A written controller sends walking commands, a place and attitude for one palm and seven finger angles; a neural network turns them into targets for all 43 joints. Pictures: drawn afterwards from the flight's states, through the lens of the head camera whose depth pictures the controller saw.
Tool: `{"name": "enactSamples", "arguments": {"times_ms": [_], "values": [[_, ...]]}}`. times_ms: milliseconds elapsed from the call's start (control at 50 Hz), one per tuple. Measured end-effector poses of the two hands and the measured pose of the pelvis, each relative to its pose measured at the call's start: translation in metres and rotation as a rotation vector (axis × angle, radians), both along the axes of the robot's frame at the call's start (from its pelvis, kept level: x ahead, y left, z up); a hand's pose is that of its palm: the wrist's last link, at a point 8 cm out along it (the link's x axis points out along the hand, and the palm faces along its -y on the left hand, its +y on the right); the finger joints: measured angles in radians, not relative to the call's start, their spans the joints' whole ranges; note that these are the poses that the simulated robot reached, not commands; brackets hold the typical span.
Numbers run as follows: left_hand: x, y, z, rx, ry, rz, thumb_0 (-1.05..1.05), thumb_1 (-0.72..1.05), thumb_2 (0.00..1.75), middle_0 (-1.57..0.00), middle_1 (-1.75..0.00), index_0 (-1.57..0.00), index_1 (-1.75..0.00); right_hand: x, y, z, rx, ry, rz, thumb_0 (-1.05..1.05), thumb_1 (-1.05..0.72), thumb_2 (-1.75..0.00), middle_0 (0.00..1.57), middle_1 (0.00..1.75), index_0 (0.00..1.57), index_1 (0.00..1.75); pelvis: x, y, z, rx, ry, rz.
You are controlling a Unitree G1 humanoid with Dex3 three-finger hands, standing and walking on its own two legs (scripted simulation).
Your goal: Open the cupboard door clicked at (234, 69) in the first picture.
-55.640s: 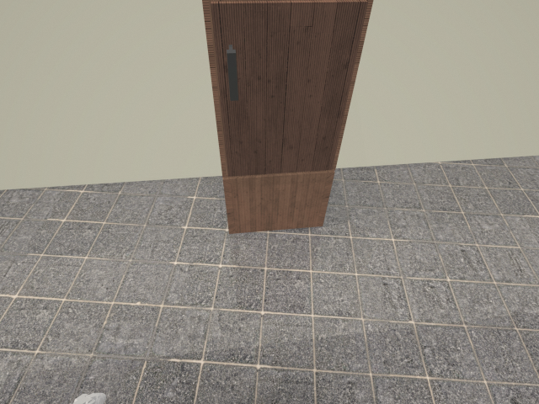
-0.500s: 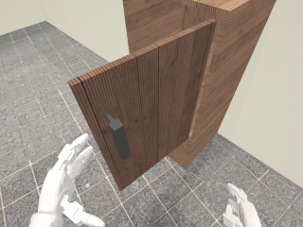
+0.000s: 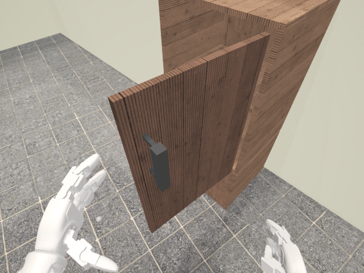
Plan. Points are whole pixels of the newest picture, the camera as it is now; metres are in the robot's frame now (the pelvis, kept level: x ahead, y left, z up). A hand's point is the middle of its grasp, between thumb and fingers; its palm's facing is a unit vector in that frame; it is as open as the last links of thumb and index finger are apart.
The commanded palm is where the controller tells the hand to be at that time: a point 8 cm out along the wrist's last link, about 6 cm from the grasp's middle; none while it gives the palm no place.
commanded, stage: draw the hand back to the body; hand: left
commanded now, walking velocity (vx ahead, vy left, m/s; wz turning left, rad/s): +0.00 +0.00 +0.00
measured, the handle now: (155, 162) +0.33 +0.09 +0.09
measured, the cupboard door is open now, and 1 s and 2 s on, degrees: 83 83 83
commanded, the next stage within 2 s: step back with the hand held close in 1.28 s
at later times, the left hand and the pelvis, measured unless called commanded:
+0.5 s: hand (50, 204) +0.20 +0.23 +0.14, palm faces +0.31 -0.88 -0.35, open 13.9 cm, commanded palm +0.15 +0.28 +0.17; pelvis +0.01 +0.01 +0.04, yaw +0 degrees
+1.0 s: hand (20, 171) +0.22 +0.26 +0.20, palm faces +0.45 -0.79 -0.41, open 8.2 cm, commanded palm +0.17 +0.30 +0.21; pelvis +0.03 +0.00 +0.05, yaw -1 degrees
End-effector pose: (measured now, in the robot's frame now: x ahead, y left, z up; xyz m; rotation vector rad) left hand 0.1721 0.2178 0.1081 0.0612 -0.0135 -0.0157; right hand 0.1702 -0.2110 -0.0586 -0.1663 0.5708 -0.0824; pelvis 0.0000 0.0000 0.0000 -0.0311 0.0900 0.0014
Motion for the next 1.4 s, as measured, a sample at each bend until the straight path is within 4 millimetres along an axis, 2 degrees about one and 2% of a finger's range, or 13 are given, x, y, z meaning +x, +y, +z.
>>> {"name": "enactSamples", "arguments": {"times_ms": [220,300,460,680,920,980,1100,1400], "values": [[-0.013,0.025,0.019,0.009,-0.014,0.025,-0.01,-0.47,0.31,-0.16,-0.3,-0.15,-0.3,0.008,0.003,0.014,-0.034,-0.043,0.03,0.02,-0.9,-0.9,0.2,0.3,0.2,0.3,-0.001,0.006,0.008,-0.008,-0.04,0.013],[-0.013,0.036,0.032,0.169,-0.001,0.158,-0.01,-0.4,0.35,-0.16,-0.31,-0.15,-0.3,0.01,0.004,0.022,-0.058,-0.039,0.023,0.02,-0.91,-0.9,0.2,0.3,0.2,0.3,0.0,0.006,0.016,-0.006,-0.066,0.007],[-0.014,0.053,0.048,0.285,0.019,0.325,-0.01,-0.16,0.45,-0.17,-0.31,-0.16,-0.3,0.008,0.008,0.028,-0.063,0.023,0.02,0.02,-0.9,-0.9,0.2,0.3,0.2,0.3,0.006,0.009,0.033,0.004,-0.111,-0.002],[-0.002,0.068,0.078,0.354,-0.044,0.388,0.0,0.21,0.61,-0.19,-0.31,-0.18,-0.31,0.015,0.007,0.027,-0.055,0.079,0.025,0.02,-0.9,-0.9,0.2,0.3,0.2,0.3,0.018,0.01,0.044,0.016,-0.145,-0.013],[0.005,0.08,0.106,0.407,-0.115,0.452,0.01,0.63,0.79,-0.2,-0.31,-0.2,-0.31,0.03,-0.004,0.031,-0.048,0.084,0.016,0.01,-0.91,-0.9,0.2,0.3,0.2,0.3,0.025,0.003,0.048,0.019,-0.156,-0.02],[0.004,0.082,0.109,0.409,-0.127,0.47,0.01,0.72,0.83,-0.21,-0.31,-0.2,-0.31,0.032,-0.007,0.031,-0.047,0.087,0.014,0.01,-0.91,-0.9,0.2,0.3,0.2,0.3,0.026,0.001,0.049,0.019,-0.157,-0.02],[0.005,0.075,0.103,0.386,-0.103,0.464,0.01,0.83,0.87,-0.21,-0.31,-0.2,-0.31,0.03,-0.014,0.03,-0.049,0.097,0.008,0.01,-0.91,-0.9,0.2,0.3,0.2,0.3,0.025,-0.003,0.049,0.02,-0.161,-0.021],[-0.001,0.066,0.106,0.395,-0.116,0.448,0.02,0.89,0.9,-0.21,-0.31,-0.21,-0.31,0.017,-0.022,0.028,-0.041,0.102,-0.009,0.01,-0.91,-0.9,0.2,0.3,0.2,0.3,0.018,-0.011,0.05,0.02,-0.174,-0.024]]}}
